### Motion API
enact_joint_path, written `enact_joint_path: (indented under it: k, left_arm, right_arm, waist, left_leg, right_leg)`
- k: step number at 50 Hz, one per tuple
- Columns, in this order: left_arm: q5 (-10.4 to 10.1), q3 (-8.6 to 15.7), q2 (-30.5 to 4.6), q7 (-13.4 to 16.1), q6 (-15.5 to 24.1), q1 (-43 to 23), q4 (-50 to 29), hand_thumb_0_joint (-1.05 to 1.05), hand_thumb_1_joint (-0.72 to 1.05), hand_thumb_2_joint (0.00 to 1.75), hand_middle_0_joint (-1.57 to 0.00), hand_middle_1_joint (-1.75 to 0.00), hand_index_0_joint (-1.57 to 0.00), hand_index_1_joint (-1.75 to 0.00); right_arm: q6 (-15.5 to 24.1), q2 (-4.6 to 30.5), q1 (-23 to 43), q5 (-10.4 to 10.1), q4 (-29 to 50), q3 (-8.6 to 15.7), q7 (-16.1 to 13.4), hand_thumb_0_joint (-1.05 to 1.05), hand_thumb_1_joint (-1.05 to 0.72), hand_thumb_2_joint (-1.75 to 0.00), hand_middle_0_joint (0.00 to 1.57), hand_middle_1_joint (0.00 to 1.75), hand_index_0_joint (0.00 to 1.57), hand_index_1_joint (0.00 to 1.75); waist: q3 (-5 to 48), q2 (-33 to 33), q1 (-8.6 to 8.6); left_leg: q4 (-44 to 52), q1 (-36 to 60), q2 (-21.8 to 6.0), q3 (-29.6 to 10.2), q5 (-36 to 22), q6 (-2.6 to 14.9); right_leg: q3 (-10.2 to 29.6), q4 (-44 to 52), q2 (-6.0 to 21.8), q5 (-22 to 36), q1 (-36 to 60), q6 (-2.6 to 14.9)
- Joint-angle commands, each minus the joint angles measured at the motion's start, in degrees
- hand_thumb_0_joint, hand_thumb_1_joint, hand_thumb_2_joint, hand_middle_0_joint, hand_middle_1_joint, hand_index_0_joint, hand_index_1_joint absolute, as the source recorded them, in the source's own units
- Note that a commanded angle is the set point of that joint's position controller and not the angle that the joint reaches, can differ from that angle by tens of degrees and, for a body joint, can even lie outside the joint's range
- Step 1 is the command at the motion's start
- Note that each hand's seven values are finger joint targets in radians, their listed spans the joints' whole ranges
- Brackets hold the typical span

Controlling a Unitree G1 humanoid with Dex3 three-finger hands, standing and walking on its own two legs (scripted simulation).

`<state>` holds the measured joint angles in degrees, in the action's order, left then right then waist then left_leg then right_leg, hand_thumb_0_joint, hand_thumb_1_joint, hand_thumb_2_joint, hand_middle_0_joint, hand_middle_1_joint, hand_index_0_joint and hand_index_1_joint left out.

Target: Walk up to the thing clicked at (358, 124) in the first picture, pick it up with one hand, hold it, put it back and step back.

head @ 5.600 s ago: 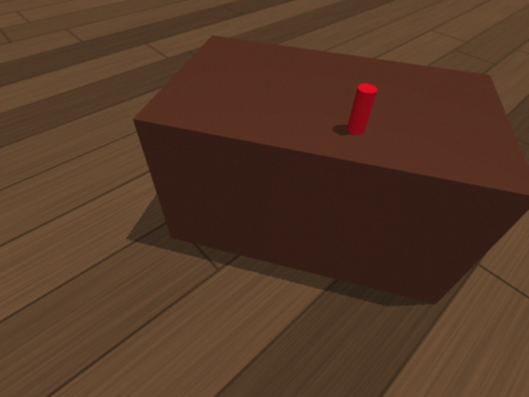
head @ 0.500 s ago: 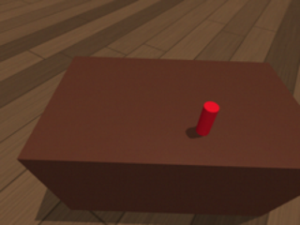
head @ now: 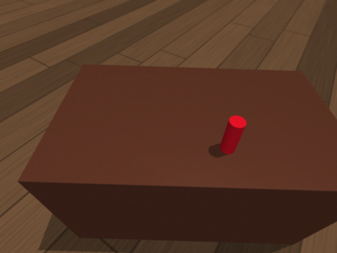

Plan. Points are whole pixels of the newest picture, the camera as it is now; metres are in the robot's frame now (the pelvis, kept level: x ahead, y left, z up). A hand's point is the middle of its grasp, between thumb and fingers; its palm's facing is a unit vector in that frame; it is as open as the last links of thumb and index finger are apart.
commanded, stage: stand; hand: right
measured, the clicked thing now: (232, 135) +0.51 -0.21 -0.06
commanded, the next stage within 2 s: rise first in 0.74 s
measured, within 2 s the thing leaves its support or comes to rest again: neither
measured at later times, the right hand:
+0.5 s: hand out of the picture +0.06 -0.25 -0.16, palm faces -0.02 +0.94 -0.33, open 7.3 cm
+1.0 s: hand out of the picture +0.13 -0.24 -0.15, palm faces +0.14 +0.94 -0.30, open 9.0 cm
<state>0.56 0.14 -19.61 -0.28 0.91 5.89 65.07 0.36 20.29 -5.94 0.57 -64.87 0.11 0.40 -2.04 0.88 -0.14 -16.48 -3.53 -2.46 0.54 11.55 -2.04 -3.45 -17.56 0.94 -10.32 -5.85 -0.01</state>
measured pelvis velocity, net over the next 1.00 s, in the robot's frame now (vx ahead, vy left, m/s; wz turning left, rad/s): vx -0.02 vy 0.00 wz -0.01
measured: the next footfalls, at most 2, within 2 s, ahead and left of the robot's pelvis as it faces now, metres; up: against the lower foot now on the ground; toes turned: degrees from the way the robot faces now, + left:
none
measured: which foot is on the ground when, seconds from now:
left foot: down 0.00-1.00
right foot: down 0.00-1.00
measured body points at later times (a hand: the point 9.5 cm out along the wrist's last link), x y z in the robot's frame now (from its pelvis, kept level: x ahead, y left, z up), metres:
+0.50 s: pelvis +0.00 +0.00 +0.00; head +0.00 +0.00 +0.45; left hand +0.07 +0.30 -0.13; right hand +0.07 -0.30 -0.14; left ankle -0.03 +0.14 -0.75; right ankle -0.01 -0.12 -0.75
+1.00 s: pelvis -0.02 +0.00 -0.01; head +0.02 +0.00 +0.44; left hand +0.12 +0.29 -0.12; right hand +0.12 -0.29 -0.13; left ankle -0.03 +0.14 -0.75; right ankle -0.01 -0.12 -0.75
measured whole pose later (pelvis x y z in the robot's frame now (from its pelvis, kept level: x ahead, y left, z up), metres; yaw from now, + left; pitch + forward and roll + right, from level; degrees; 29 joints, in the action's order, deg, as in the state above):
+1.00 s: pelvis -0.02 +0.00 -0.01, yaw -1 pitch +0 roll +0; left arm -4.5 3.0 -17.3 2.5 4.4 4.5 53.3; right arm 4.2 17.6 -2.9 -4.3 -54.7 3.7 -2.6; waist -4.8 0.7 0.0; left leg -23.3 -9.9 -2.4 1.3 13.4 -1.6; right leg -2.5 -23.6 1.2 -11.4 -12.3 -0.1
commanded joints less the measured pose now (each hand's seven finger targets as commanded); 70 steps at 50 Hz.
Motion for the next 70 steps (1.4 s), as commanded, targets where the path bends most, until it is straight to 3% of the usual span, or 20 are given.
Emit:
enact_joint_path:
  k: [1,12,41,42,43,44,45,46,47,49,51,52,54,56,59,62,63,68,69,70]
  left_arm:
    - [-0.1,2.1,-12.6,1.0,1.1,-2.2,-3.3,0.0,0.9,0.9,-0.2,-0.3,-0.2,-0.3]
    - [-0.1,2.2,-12.9,1.0,1.1,-2.0,-3.3,0.0,0.9,0.9,-0.2,-0.3,-0.2,-0.3]
    - [-0.1,2.2,-12.9,0.9,1.1,-1.4,-3.5,0.0,0.9,0.9,-0.2,-0.3,-0.2,-0.3]
    - [-0.1,2.3,-13.0,0.9,1.0,-1.9,-3.5,0.0,0.82,0.82,-0.12,-0.22,-0.12,-0.22]
    - [-5.1,2.1,-4.0,1.3,7.1,-22.0,-23.7,0.0,0.74,0.74,-0.04,-0.14,-0.04,-0.14]
    - [-6.4,0.9,-5.1,2.5,8.1,-17.9,-24.6,0.0,0.66,0.66,-0.02,-0.06,-0.01,-0.06]
    - [-6.2,3.1,-9.0,3.4,7.3,-12.9,-18.9,0.0,0.58,0.58,-0.02,-0.04,0.0,-0.06]
    - [-6.1,5.9,-12.1,3.7,6.2,-7.2,-16.0,0.0,0.5,0.5,-0.02,-0.04,0.0,-0.06]
    - [-5.9,8.3,-12.7,4.1,5.6,-5.5,-17.5,0.0,0.42,0.42,-0.02,-0.05,-0.01,-0.06]
    - [-5.5,6.7,-10.1,4.9,6.1,-7.3,-20.6,0.0,0.26,0.26,-0.03,-0.05,-0.02,-0.06]
    - [-3.8,8.7,-8.3,4.6,5.1,-2.1,-15.0,0.0,0.13,0.22,-0.04,-0.05,-0.04,-0.05]
    - [-3.0,9.8,-7.6,4.2,4.9,-1.3,-15.7,0.0,0.08,0.19,-0.04,-0.06,-0.05,-0.05]
    - [-2.7,10.4,-7.7,4.3,4.6,1.9,-20.9,0.0,-0.02,0.14,-0.05,-0.06,-0.06,-0.05]
    - [-3.0,8.9,-5.3,4.1,4.0,3.9,-23.6,0.0,-0.1,0.11,-0.05,-0.06,-0.07,-0.05]
    - [-3.3,7.9,-3.7,4.5,4.2,-2.1,-31.2,0.0,-0.24,0.1,-0.05,-0.06,-0.06,-0.05]
    - [-3.4,6.2,-1.1,4.6,4.3,-1.4,-31.4,0.0,-0.35,0.1,-0.05,-0.06,-0.05,-0.06]
    - [-3.0,8.2,-4.3,5.0,4.5,-0.6,-32.6,0.0,-0.4,0.09,-0.05,-0.06,-0.05,-0.06]
    - [-2.8,6.2,-2.2,5.6,5.2,0.3,-37.7,0.0,-0.54,0.06,-0.06,-0.06,-0.06,-0.06]
    - [-2.5,8.2,-4.6,6.0,5.4,0.5,-39.7,0.0,-0.55,0.06,-0.06,-0.06,-0.06,-0.06]
    - [-2.5,8.3,-4.9,6.2,5.3,1.6,-39.5,0.0,-0.55,0.05,-0.06,-0.07,-0.06,-0.07]
  right_arm:
    - [1.3,11.8,1.8,0.1,3.2,1.8,-1.0,0.0,-0.9,-0.9,0.2,0.3,0.2,0.3]
    - [1.2,11.6,1.7,0.1,3.3,2.0,-0.9,0.0,-0.9,-0.9,0.2,0.3,0.2,0.3]
    - [1.3,11.8,1.0,0.1,3.3,2.0,-0.9,0.0,-0.9,-0.9,0.2,0.3,0.2,0.3]
    - [1.2,11.7,1.2,0.1,3.4,2.1,-1.0,0.0,-0.82,-0.82,0.12,0.22,0.12,0.22]
    - [5.5,0.4,21.3,-4.5,23.5,0.3,-1.7,0.0,-0.74,-0.74,0.07,0.14,0.06,0.14]
    - [7.8,2.3,19.2,-6.5,25.6,0.0,-2.6,0.0,-0.66,-0.66,0.07,0.06,0.06,0.06]
    - [7.4,8.6,12.5,-5.9,18.5,3.5,-3.7,0.0,-0.58,-0.58,0.07,0.05,0.06,0.05]
    - [6.5,10.6,9.2,-5.8,14.9,5.9,-4.1,0.0,-0.5,-0.5,0.07,0.04,0.06,0.04]
    - [6.3,12.1,9.2,-5.5,14.9,8.4,-4.7,0.0,-0.42,-0.42,0.07,0.05,0.06,0.05]
    - [7.2,12.0,9.6,-5.1,18.9,9.6,-5.6,0.0,-0.26,-0.26,0.07,0.04,0.06,0.04]
    - [6.3,10.2,2.3,-3.9,16.9,11.0,-5.4,0.0,-0.15,-0.19,0.06,0.05,0.06,0.05]
    - [5.9,10.7,-0.1,-3.2,19.2,13.2,-5.2,0.0,-0.1,-0.18,0.06,0.05,0.06,0.05]
    - [5.6,11.2,-2.5,-3.4,25.7,14.0,-5.4,0.0,0.0,-0.16,0.06,0.05,0.06,0.05]
    - [5.1,7.0,-3.8,-3.8,29.2,11.5,-5.0,0.0,0.12,-0.13,0.06,0.05,0.05,0.05]
    - [5.1,4.8,0.3,-4.2,37.0,10.1,-5.0,0.0,0.24,-0.11,0.05,0.05,0.05,0.05]
    - [5.0,5.5,-0.5,-4.0,37.9,10.8,-5.2,0.0,0.34,-0.09,0.05,0.06,0.05,0.06]
    - [5.2,7.8,-0.8,-3.7,39.1,12.4,-5.3,0.0,0.4,-0.08,0.04,0.06,0.05,0.06]
    - [6.3,9.5,-1.2,-3.2,45.7,14.0,-5.8,0.0,0.48,-0.06,0.05,0.06,0.05,0.06]
    - [6.3,10.0,-1.7,-3.0,47.0,14.8,-6.1,0.0,0.48,-0.06,0.05,0.06,0.05,0.06]
    - [6.3,10.3,-2.6,-3.1,47.0,15.1,-6.1,0.0,0.49,-0.06,0.05,0.06,0.05,0.06]
  waist:
    - [4.4,-0.3,0.03]
    - [3.5,-1.2,0.07]
    - [3.2,-1.0,0.02]
    - [3.4,-1.6,0.04]
    - [3.5,-4.4,-0.88]
    - [6.0,-0.1,1.03]
    - [1.8,-1.2,1.74]
    - [0.4,-0.8,0.24]
    - [5.6,0.2,-0.21]
    - [12.9,-1.4,0.87]
    - [10.3,-3.7,1.88]
    - [12.4,-4.1,2.24]
    - [16.9,-4.0,0.98]
    - [13.4,-4.1,0.61]
    - [10.9,-3.4,0.71]
    - [5.2,-2.9,1.06]
    - [5.8,-1.8,0.58]
    - [8.7,-1.2,1.38]
    - [10.9,-1.0,0.96]
    - [9.8,-1.0,0.68]
  left_leg:
    - [1.7,-0.6,-6.0,-3.8,-13.0,2.45]
    - [2.1,-1.1,-5.8,-3.7,-9.5,2.58]
    - [2.5,-1.3,-5.9,-3.9,-10.3,2.51]
    - [2.1,-1.0,-6.0,-3.9,-10.8,2.56]
    - [-4.6,-9.2,2.4,1.9,-7.0,2.05]
    - [-2.5,-5.3,3.0,2.6,-3.2,2.38]
    - [-1.8,-6.6,2.8,2.4,-0.3,2.44]
    - [-3.1,-8.8,2.5,2.5,-0.7,2.08]
    - [-4.7,-7.8,2.5,2.6,-4.3,1.75]
    - [-6.0,-5.2,2.2,2.2,-9.4,2.14]
    - [-6.9,-7.6,2.3,1.6,-10.0,2.73]
    - [-7.6,-6.7,2.6,1.9,-11.0,2.83]
    - [-6.4,-3.6,2.9,2.2,-14.7,2.48]
    - [-5.5,-4.4,3.1,2.7,-14.4,2.45]
    - [-4.6,-5.7,3.3,3.1,-11.0,2.48]
    - [-3.2,-7.9,2.8,3.0,-5.9,2.36]
    - [-3.1,-7.7,2.7,2.9,-5.6,2.22]
    - [-4.0,-4.8,2.0,2.5,-9.9,1.88]
    - [-4.3,-4.1,1.9,2.4,-11.6,1.77]
    - [-4.1,-4.3,2.0,2.4,-11.5,1.68]
  right_leg:
    - [5.7,1.7,7.5,13.4,2.2,1.03]
    - [6.0,2.5,7.4,10.2,1.1,1.03]
    - [5.9,2.1,7.2,10.6,1.5,1.13]
    - [6.1,1.9,7.4,11.1,1.8,1.3]
    - [1.2,-3.2,0.3,6.3,-5.2,0.61]
    - [1.7,-0.9,1.0,3.4,-1.0,0.35]
    - [1.4,-0.9,0.5,0.6,-3.7,0.71]
    - [0.8,-2.1,0.0,0.5,-4.7,0.75]
    - [0.9,-3.3,-0.1,4.0,-3.5,0.65]
    - [1.0,-5.1,-0.2,10.2,-2.0,0.39]
    - [0.9,-5.8,-0.5,11.4,-4.8,0.4]
    - [0.9,-6.0,-0.4,12.5,-4.2,0.33]
    - [0.7,-5.3,-0.4,15.4,-1.0,0.29]
    - [0.5,-4.3,-0.3,14.4,-2.1,0.13]
    - [0.5,-3.4,0.3,11.4,-3.1,0.04]
    - [0.4,-2.6,-0.1,5.8,-5.4,0.52]
    - [0.4,-2.7,-0.1,5.3,-4.5,0.72]
    - [0.4,-3.7,-0.6,9.8,-1.4,0.86]
    - [0.5,-3.7,-0.7,11.3,0.0,0.84]
    - [0.3,-3.8,-0.8,11.1,0.0,0.85]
